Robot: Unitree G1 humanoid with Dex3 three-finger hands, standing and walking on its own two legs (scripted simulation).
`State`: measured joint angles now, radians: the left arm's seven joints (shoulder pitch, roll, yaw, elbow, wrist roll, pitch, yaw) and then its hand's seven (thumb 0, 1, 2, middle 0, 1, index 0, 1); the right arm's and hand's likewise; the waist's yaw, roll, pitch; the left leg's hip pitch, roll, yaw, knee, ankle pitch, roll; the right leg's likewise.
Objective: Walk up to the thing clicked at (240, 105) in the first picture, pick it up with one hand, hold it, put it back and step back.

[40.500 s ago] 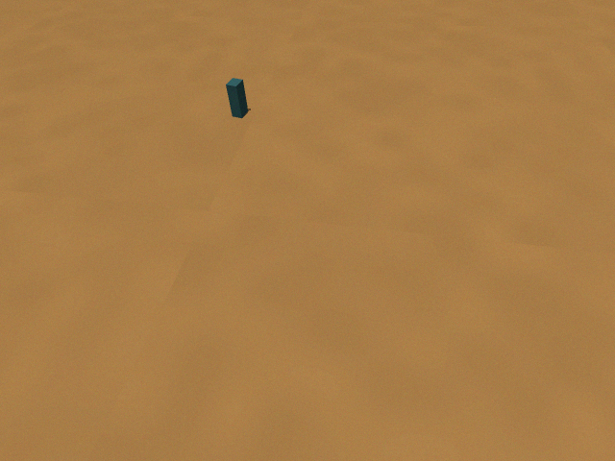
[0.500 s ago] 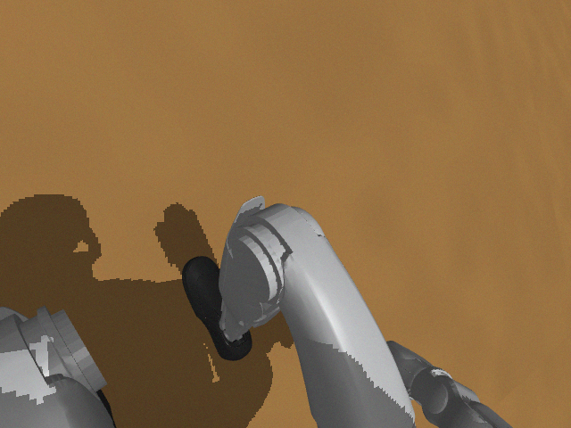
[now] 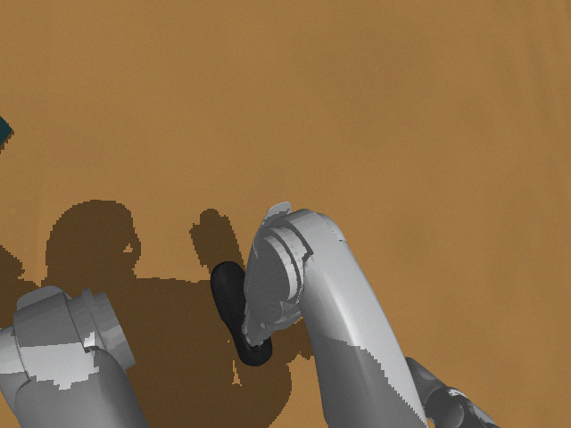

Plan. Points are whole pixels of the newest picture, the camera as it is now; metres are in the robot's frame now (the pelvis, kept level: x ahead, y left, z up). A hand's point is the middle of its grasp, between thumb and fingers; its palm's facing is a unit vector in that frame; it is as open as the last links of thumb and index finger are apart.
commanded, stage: go down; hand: left
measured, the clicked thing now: out of the picture +0.55 +0.26 -0.22
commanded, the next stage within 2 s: none
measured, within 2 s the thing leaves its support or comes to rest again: neither
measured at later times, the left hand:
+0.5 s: hand out of the picture +0.52 +0.36 -0.01, palm faces +0.27 -0.96 -0.09, open 13.3 cm
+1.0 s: hand out of the picture +0.44 +0.41 +0.13, palm faces +0.30 -0.95 -0.08, open 12.4 cm
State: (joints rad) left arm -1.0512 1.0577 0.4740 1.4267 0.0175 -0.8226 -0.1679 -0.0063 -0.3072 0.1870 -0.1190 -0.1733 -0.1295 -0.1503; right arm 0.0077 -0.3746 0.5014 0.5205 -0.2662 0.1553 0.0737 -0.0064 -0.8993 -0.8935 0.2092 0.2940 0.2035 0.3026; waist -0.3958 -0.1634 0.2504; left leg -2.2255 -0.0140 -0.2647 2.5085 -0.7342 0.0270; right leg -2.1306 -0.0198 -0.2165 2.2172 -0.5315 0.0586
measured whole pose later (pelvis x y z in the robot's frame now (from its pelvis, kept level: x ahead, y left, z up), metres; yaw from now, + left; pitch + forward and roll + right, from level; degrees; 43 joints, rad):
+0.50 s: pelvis +0.01 +0.00 +0.01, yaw +4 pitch +31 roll -13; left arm -1.00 0.87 0.47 1.16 -0.02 -0.54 -0.27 0.00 -0.13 0.42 -0.30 -0.41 -0.33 -0.38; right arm 0.10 -0.35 0.27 0.53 -0.12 0.11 0.06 0.00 -0.88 -0.89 0.21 0.29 0.20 0.30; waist -0.28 -0.06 0.03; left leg -2.24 -0.03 -0.15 2.42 -0.72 0.04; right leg -2.18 -0.05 -0.13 2.21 -0.57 0.04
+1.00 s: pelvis +0.01 -0.01 +0.10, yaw +9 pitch +35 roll -7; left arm -0.80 0.81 0.58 0.99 -0.14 -0.27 -0.45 0.00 0.01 0.49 -0.30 -0.39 -0.33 -0.36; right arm 0.20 -0.34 0.12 0.55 0.02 0.04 -0.01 0.00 -0.89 -0.89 0.21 0.29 0.20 0.30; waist -0.17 0.02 -0.13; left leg -2.02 -0.01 -0.08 2.10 -0.70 0.03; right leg -2.01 -0.05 -0.07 1.97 -0.57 0.03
